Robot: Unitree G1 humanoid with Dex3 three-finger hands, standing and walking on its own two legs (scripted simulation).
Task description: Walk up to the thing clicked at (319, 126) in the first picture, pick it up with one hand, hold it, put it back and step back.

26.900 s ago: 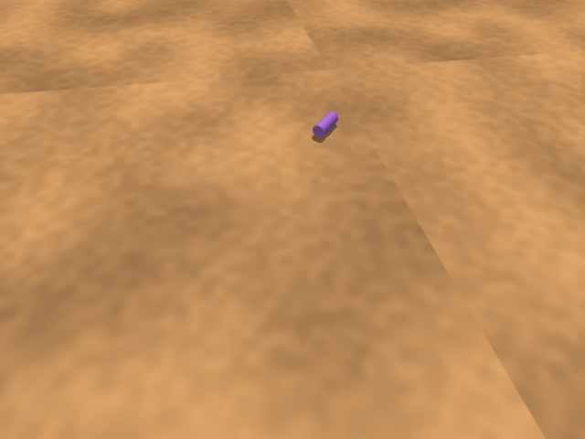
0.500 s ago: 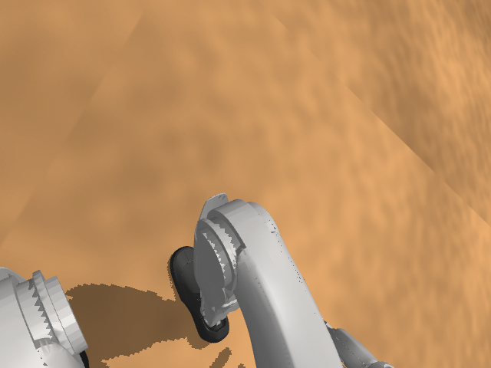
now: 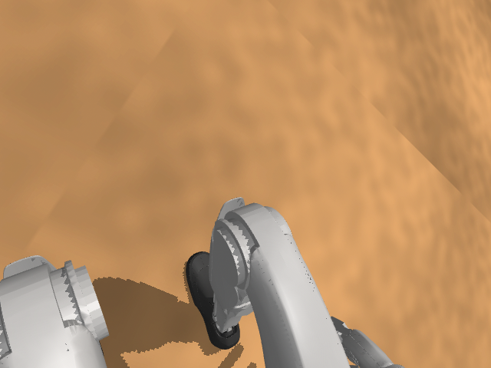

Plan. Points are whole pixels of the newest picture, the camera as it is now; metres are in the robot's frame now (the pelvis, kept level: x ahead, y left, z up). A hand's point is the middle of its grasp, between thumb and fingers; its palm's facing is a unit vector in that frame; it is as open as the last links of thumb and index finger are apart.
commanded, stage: settle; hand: left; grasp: from above
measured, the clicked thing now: out of the picture +0.47 +0.37 -0.25
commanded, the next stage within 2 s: lift in 0.44 s
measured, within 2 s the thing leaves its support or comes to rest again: neither
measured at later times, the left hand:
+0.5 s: hand out of the picture +0.44 +0.38 -0.15, palm faces -0.46 -0.13 -0.88, open 10.2 cm
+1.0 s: hand out of the picture +0.39 +0.38 -0.06, palm faces -0.50 -0.18 -0.85, open 10.2 cm
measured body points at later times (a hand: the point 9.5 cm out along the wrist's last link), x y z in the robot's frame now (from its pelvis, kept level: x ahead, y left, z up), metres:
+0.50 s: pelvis -0.01 +0.00 +0.02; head +0.24 +0.14 +0.37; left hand +0.46 +0.39 -0.10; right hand +0.10 -0.27 -0.05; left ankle +0.06 +0.12 -0.28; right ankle +0.12 -0.13 -0.28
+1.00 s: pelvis -0.01 +0.00 +0.08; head +0.21 +0.11 +0.45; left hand +0.41 +0.39 -0.01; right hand +0.09 -0.27 -0.02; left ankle +0.06 +0.12 -0.28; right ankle +0.12 -0.13 -0.28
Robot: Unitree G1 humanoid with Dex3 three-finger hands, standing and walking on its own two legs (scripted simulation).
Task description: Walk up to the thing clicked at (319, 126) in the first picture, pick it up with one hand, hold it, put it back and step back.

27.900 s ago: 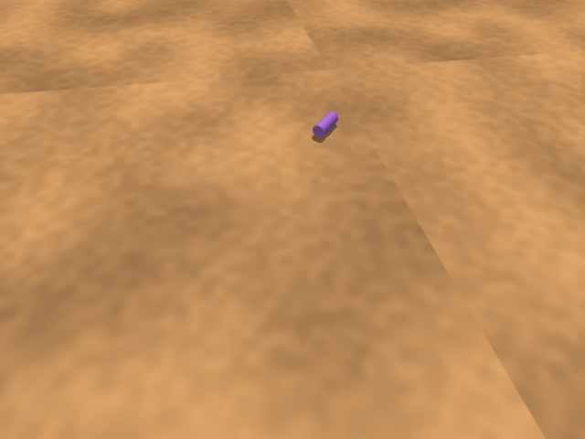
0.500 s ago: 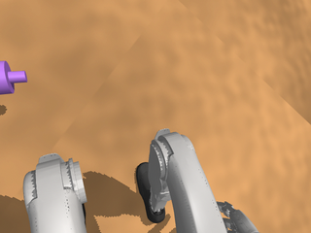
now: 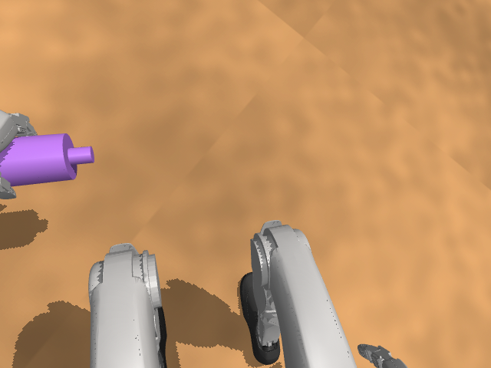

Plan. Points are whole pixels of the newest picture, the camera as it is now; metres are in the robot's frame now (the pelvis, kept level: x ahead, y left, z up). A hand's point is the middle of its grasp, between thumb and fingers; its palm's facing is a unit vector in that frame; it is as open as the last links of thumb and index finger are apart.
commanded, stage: lift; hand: left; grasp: from above
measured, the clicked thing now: (14, 161) +0.46 +0.31 -0.16
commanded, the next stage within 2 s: hold in 1.26 s
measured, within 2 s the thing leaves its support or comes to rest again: neither
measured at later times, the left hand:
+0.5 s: hand out of the picture +0.37 +0.29 +0.08, palm faces -0.45 -0.12 -0.89, open 10.2 cm
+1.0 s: hand out of the picture +0.34 +0.25 +0.21, palm faces -0.47 -0.11 -0.88, open 10.3 cm
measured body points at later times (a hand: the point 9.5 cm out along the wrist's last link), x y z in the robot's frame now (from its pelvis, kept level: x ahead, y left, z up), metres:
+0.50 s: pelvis +0.01 -0.01 +0.16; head +0.15 +0.03 +0.59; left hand +0.39 +0.29 +0.13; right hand +0.15 -0.26 +0.04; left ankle +0.08 +0.11 -0.35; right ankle +0.11 -0.14 -0.35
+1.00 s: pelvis +0.04 -0.01 +0.30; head +0.11 +0.00 +0.75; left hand +0.36 +0.25 +0.26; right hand +0.15 -0.27 +0.18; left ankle +0.08 +0.11 -0.35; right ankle +0.11 -0.14 -0.35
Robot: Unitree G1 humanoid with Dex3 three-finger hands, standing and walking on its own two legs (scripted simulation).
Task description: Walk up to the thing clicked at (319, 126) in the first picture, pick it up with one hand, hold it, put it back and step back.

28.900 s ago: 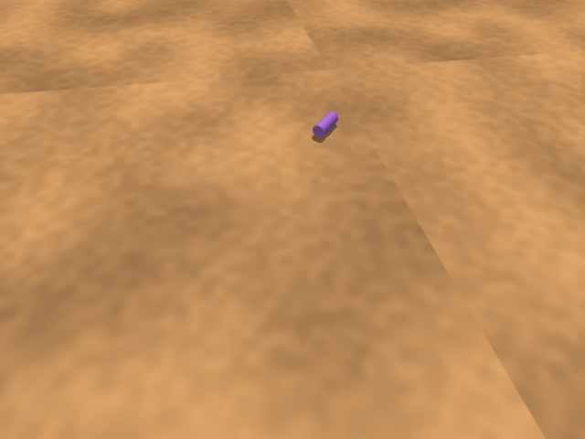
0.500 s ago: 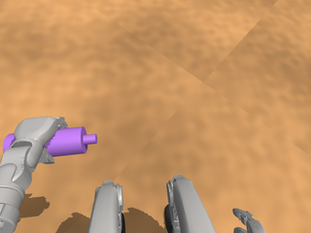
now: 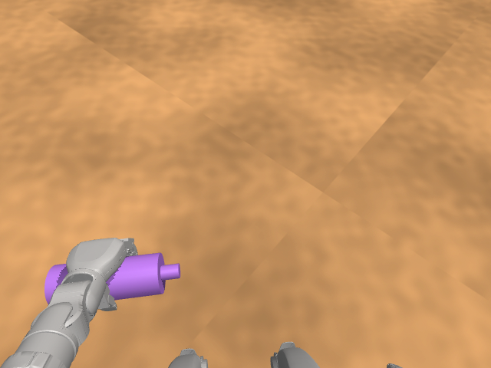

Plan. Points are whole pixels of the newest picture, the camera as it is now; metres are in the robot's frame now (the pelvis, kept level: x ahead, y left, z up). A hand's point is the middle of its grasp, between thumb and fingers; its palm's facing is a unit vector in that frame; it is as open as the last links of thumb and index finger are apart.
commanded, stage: lift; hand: left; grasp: from above
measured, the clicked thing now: (118, 278) +0.33 +0.22 -0.11
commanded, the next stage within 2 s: hold in 0.26 s
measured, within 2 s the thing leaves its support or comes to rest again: neither
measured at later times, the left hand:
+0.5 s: hand (98, 252) +0.35 +0.23 -0.03, palm faces -0.49 -0.08 -0.87, open 10.3 cm
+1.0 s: hand (93, 255) +0.33 +0.22 +0.01, palm faces -0.49 -0.06 -0.87, open 10.2 cm
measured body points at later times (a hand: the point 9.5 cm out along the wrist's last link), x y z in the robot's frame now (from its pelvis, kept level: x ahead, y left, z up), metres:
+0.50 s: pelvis +0.05 +0.00 +0.05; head +0.10 +0.00 +0.50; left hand +0.37 +0.23 +0.02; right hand +0.15 -0.26 -0.07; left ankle +0.05 +0.12 -0.66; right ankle +0.05 -0.14 -0.66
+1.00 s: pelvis +0.04 +0.00 +0.07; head +0.07 -0.01 +0.52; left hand +0.35 +0.22 +0.06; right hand +0.16 -0.27 -0.05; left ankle +0.05 +0.12 -0.66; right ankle +0.05 -0.14 -0.66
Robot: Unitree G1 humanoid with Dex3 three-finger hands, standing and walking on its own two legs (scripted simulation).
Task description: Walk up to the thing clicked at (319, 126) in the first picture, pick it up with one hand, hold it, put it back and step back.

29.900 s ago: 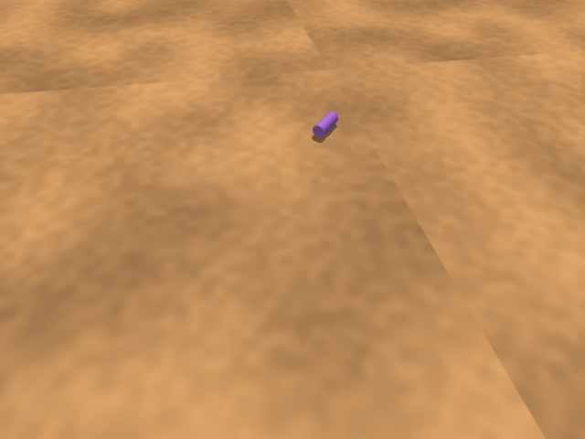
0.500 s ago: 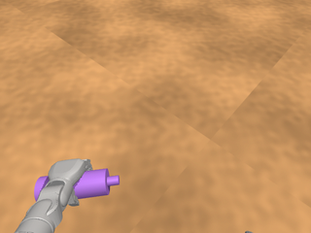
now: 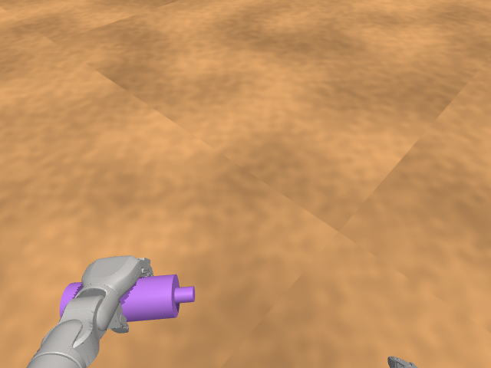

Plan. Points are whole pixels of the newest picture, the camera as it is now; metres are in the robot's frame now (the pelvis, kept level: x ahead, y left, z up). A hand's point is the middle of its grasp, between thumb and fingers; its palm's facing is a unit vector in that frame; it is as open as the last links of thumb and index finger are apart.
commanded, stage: hold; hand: left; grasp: from above
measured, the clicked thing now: (133, 299) +0.29 +0.21 -0.09
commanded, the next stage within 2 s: crouch in 1.26 s
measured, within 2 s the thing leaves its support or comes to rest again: neither
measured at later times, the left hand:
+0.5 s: hand (117, 310) +0.26 +0.22 -0.04, palm faces -0.47 -0.06 -0.88, open 10.2 cm
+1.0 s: hand (116, 301) +0.27 +0.22 -0.03, palm faces -0.48 -0.06 -0.87, open 10.3 cm
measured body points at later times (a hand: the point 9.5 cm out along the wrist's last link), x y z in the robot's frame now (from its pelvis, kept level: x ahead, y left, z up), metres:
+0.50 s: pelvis -0.02 +0.00 +0.01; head -0.01 -0.02 +0.46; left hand +0.28 +0.22 +0.01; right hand +0.12 -0.26 -0.11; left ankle +0.01 +0.11 -0.72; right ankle +0.01 -0.14 -0.72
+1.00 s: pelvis -0.01 -0.01 +0.01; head +0.00 -0.03 +0.46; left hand +0.29 +0.22 +0.02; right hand +0.14 -0.26 -0.10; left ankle +0.01 +0.11 -0.72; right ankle +0.01 -0.14 -0.72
